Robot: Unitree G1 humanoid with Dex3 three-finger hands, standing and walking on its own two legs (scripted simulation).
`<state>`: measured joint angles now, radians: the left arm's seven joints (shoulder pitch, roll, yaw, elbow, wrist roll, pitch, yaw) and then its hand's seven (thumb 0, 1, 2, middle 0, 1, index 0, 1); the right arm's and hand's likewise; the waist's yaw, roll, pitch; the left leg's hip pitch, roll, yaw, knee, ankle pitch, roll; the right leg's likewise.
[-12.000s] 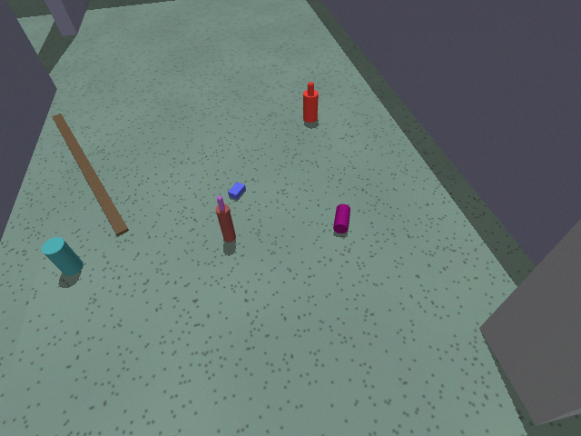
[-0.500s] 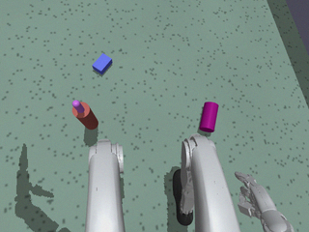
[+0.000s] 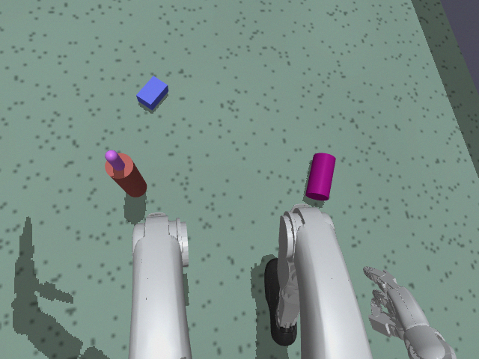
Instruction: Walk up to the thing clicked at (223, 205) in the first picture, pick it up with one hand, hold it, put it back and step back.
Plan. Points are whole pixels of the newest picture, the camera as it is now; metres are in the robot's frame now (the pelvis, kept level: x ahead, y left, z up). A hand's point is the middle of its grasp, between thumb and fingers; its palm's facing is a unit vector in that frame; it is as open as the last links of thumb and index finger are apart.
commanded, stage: go down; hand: left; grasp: from the side
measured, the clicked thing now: (125, 173) +0.44 +0.23 -0.26
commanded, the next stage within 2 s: none
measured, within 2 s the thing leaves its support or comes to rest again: neither
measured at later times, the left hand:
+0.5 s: hand out of the picture +0.39 +0.41 +0.05, palm faces +0.13 -0.99 -0.07, open 17.4 cm
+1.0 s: hand out of the picture +0.39 +0.40 +0.04, palm faces +0.12 -0.99 -0.08, open 17.5 cm
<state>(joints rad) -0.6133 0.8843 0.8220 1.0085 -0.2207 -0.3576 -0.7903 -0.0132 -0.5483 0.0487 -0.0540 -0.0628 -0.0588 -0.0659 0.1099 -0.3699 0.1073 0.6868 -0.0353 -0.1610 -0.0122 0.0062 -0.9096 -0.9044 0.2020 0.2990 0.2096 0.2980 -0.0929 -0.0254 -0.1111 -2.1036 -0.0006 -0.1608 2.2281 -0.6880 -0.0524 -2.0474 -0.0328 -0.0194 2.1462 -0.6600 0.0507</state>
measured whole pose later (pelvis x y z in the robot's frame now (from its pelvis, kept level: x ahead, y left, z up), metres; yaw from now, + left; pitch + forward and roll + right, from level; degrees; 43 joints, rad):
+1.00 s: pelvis +0.00 +0.00 +0.00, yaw +0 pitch +32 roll -7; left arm -0.60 0.86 0.81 0.97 -0.24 -0.36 -0.80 -0.01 -0.57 0.05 -0.06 -0.09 -0.07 -0.08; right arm 0.10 -0.36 0.11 0.69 -0.03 -0.16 -0.02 0.01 -0.91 -0.90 0.20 0.30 0.21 0.30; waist -0.09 -0.02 -0.12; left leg -2.11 0.00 -0.16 2.24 -0.69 -0.05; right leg -2.05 -0.03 -0.02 2.16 -0.66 0.05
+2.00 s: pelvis +0.00 +0.00 +0.00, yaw +0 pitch +32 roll -7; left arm -0.61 0.85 0.80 0.97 -0.24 -0.38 -0.80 -0.01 -0.58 0.05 -0.06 -0.11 -0.08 -0.10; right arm 0.09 -0.37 0.10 0.69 -0.03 -0.16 -0.01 0.01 -0.91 -0.90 0.20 0.30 0.21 0.30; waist -0.09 -0.02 -0.12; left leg -2.11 -0.01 -0.16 2.24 -0.69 -0.05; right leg -2.06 -0.03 -0.01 2.16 -0.67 0.05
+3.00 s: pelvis +0.00 +0.00 -0.01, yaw +0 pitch +32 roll -7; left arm -0.60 0.85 0.80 0.97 -0.24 -0.38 -0.79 -0.01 -0.56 0.06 -0.05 -0.14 -0.08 -0.11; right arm 0.09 -0.37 0.10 0.69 -0.03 -0.15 -0.01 0.01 -0.90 -0.89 0.20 0.30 0.21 0.30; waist -0.09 -0.01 -0.12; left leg -2.12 -0.01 -0.16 2.25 -0.69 -0.05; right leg -2.05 -0.03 -0.01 2.17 -0.67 0.05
